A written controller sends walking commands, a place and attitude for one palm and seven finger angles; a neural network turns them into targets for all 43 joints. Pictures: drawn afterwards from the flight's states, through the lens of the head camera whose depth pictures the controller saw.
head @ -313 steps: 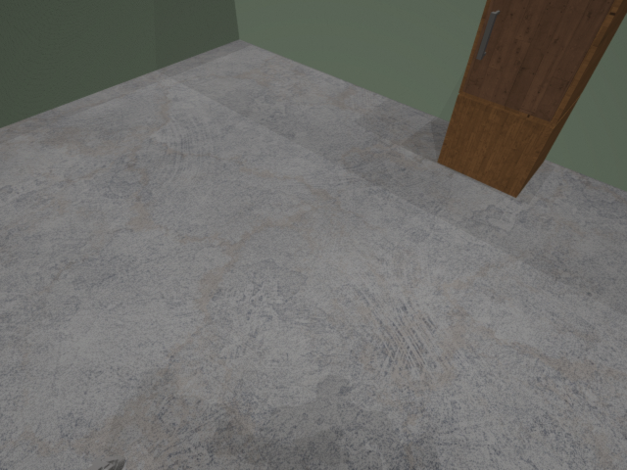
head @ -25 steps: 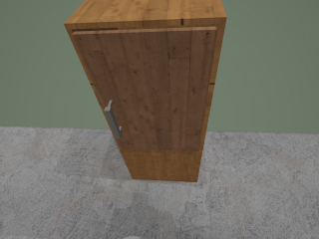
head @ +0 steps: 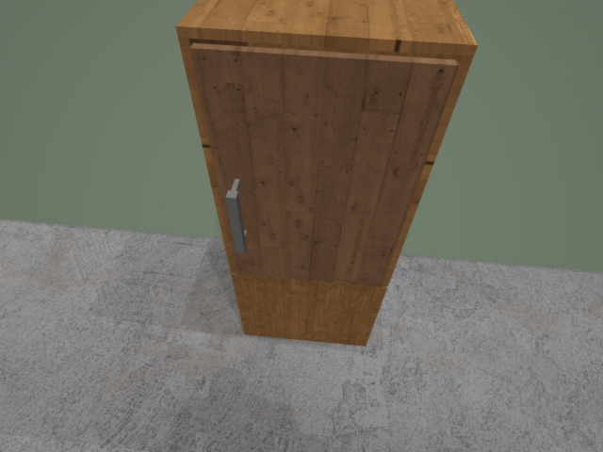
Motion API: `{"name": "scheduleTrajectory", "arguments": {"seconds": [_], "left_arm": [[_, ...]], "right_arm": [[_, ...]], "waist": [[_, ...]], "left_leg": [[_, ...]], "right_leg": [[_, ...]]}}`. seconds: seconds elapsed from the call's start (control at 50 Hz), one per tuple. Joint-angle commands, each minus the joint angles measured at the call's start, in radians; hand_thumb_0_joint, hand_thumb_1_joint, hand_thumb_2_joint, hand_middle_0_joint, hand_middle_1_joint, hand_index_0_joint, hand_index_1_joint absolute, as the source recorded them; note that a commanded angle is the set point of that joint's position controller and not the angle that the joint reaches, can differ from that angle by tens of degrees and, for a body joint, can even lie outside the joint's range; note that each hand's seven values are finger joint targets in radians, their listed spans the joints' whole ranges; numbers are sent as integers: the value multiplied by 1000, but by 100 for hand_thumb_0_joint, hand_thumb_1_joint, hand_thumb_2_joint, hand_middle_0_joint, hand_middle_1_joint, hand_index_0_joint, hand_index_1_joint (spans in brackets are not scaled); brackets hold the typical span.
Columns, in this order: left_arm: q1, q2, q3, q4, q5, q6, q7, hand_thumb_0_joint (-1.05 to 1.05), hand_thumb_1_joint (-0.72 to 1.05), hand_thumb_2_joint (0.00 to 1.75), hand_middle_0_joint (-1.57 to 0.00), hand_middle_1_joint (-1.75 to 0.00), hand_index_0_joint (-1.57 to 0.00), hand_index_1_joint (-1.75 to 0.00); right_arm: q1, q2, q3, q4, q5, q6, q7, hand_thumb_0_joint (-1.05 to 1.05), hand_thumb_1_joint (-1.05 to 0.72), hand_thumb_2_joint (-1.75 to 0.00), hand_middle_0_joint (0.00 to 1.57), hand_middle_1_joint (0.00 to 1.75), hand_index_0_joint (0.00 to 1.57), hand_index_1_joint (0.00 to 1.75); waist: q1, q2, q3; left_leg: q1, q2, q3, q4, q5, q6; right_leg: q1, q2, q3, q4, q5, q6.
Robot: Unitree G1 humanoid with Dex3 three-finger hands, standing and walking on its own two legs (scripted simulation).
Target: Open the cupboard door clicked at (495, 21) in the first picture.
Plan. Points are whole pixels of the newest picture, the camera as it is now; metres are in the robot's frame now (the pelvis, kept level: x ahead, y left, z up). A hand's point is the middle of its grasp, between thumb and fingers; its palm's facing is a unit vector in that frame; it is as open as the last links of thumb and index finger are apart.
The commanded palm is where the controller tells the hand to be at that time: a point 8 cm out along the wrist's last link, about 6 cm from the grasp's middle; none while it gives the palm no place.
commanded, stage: come to a stop and stand still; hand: left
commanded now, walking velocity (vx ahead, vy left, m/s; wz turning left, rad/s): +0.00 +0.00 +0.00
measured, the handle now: (238, 217) +0.56 +0.18 -0.09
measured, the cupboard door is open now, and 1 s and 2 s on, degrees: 0 0 0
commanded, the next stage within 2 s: look again from close up in 0.08 s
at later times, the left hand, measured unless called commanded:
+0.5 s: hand out of the picture +0.03 +0.18 -0.17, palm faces +0.01 -0.97 -0.25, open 7.4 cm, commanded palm none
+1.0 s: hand (191, 379) +0.21 +0.17 -0.03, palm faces +0.21 -0.98 -0.03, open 7.7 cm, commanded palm +0.13 +0.22 -0.08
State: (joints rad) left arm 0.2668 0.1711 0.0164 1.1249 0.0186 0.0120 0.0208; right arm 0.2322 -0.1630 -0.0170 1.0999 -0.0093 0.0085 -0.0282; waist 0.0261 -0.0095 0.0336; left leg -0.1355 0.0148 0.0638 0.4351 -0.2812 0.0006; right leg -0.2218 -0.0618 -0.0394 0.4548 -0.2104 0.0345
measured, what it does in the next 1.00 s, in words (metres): stands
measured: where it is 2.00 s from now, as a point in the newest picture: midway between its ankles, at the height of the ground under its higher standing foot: outside the picture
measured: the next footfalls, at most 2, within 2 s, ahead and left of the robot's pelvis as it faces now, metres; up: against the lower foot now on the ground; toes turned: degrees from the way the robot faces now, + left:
none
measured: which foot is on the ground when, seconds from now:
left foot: down 0.00-1.00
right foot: down 0.00-1.00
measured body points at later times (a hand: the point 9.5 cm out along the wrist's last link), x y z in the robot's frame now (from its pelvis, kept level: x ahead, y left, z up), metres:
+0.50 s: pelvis +0.01 +0.00 +0.00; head +0.01 -0.03 +0.44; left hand +0.03 +0.23 -0.15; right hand +0.01 -0.21 -0.18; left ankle -0.03 +0.11 -0.74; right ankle +0.02 -0.14 -0.74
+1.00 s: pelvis -0.01 -0.03 -0.03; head +0.02 -0.04 +0.42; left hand +0.19 +0.22 -0.02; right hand +0.14 -0.30 -0.12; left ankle -0.03 +0.12 -0.74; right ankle +0.02 -0.14 -0.74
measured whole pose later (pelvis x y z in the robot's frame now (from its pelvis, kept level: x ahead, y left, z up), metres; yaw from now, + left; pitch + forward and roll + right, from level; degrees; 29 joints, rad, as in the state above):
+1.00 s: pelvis -0.01 -0.03 -0.03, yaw +2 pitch +7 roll +1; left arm 0.27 0.15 0.17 0.34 -0.21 -0.41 -0.12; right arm 0.24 -0.26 -0.06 0.74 0.01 -0.29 -0.05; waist -0.02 0.00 -0.07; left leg -0.45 0.04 0.02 0.74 -0.39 -0.04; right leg -0.54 -0.06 -0.07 0.78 -0.35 -0.01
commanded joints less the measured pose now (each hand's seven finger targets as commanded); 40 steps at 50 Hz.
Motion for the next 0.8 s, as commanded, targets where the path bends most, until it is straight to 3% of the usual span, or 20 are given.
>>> {"name": "scheduleTrajectory", "arguments": {"seconds": [0.0,0.06,0.14,0.16,0.18,0.2,0.22,0.26,0.3,0.32,0.58,0.74,0.76,0.78], "left_arm": [[27,87,3,-15,-5,-19,10,0,90,90,-20,-30,-20,-30],[34,85,3,-10,-6,-18,12,0,90,90,-20,-30,-20,-30],[41,76,3,-2,-7,-20,15,0,90,90,-20,-30,-20,-30],[114,92,-11,26,2,-36,56,0,90,90,-20,-30,-20,-30],[78,127,-5,-20,-2,-46,43,0,90,90,-20,-30,-20,-30],[62,118,-10,-34,-2,-46,34,0,90,90,-20,-30,-20,-30],[48,106,-10,-43,-1,-46,27,0,90,90,-20,-30,-20,-30],[50,90,-11,-45,-2,-42,20,0,90,90,-20,-30,-20,-30],[42,81,-15,-44,-5,-41,17,0,90,90,-20,-30,-20,-30],[31,83,-13,-45,-4,-41,15,0,90,90,-20,-30,-20,-30],[16,122,3,-50,-7,-47,13,0,90,90,-20,-30,-20,-30],[-5,141,12,-50,-6,-50,11,0,90,90,-20,-30,-20,-30],[124,135,14,-11,-7,-54,52,0,90,90,-20,-30,-20,-30],[-708,364,165,-1473,-195,-298,23,0,88,89,-20,-32,-20,-32]], "right_arm": [[57,-99,-12,-18,5,-26,-3,0,-90,-90,20,30,20,30],[60,-90,-8,-4,5,-30,-4,0,-90,-90,20,30,20,30],[81,-79,-5,11,5,-33,-6,0,-90,-90,20,30,20,30],[15,-122,-4,-60,10,-46,6,0,-90,-90,20,30,20,30],[76,-75,1,-76,-2,-41,9,0,-90,-90,20,30,20,30],[103,-76,4,-79,-4,-47,11,0,-90,-90,20,30,20,30],[114,-68,5,-85,-11,-53,12,0,-90,-90,20,30,20,30],[120,-83,5,-101,-7,-55,5,0,-90,-90,20,30,20,30],[129,-89,6,-103,-4,-52,1,0,-90,-90,20,30,20,30],[133,-82,6,-103,-5,-51,1,0,-90,-90,20,30,20,30],[121,-100,6,-55,-7,-47,0,0,-90,-90,20,30,20,30],[93,-111,1,-38,-7,-45,-2,0,-90,-90,20,30,20,30],[-6,-137,-15,-98,5,-39,8,0,-90,-90,20,30,20,30],[-1,-273,-30,-417,54,-197,-41,0,-90,-90,20,30,20,30]], "waist": [[-20,-27,15],[-15,11,19],[-15,17,28],[3,66,49],[-31,120,-21],[-30,133,-21],[-23,166,-24],[-22,112,-21],[-26,20,16],[-27,12,43],[-26,-34,32],[-25,-19,12],[24,-228,25],[-102,-4,-443]], "left_leg": [[-37,105,-76,-114,144,12],[-48,107,-75,-128,141,12],[-54,107,-73,-131,162,11],[-107,120,-33,35,250,-7],[-108,63,-58,-12,74,-6],[-120,82,-81,-37,80,4],[-133,96,-93,-44,135,16],[-122,105,-105,-50,186,29],[-117,100,-101,-53,174,34],[-124,94,-101,-59,169,35],[-65,78,-65,-74,145,23],[-39,82,-52,-68,164,15],[-156,100,-8,165,101,-17],[37,-19,-26,5,256,35]], "right_leg": [[17,-57,67,-96,108,-29],[34,-56,62,-97,108,-29],[49,-56,57,-95,128,-30],[26,-87,82,-37,275,-48],[43,-90,98,-18,112,-70],[19,-61,78,6,4,-76],[26,-45,50,28,18,-71],[26,-31,36,36,32,-66],[9,-34,41,22,53,-64],[-1,-36,42,20,58,-63],[16,-55,75,-16,144,-70],[37,-62,81,-30,211,-77],[86,-122,140,-24,638,-39],[158,-43,93,57,483,-61]]}}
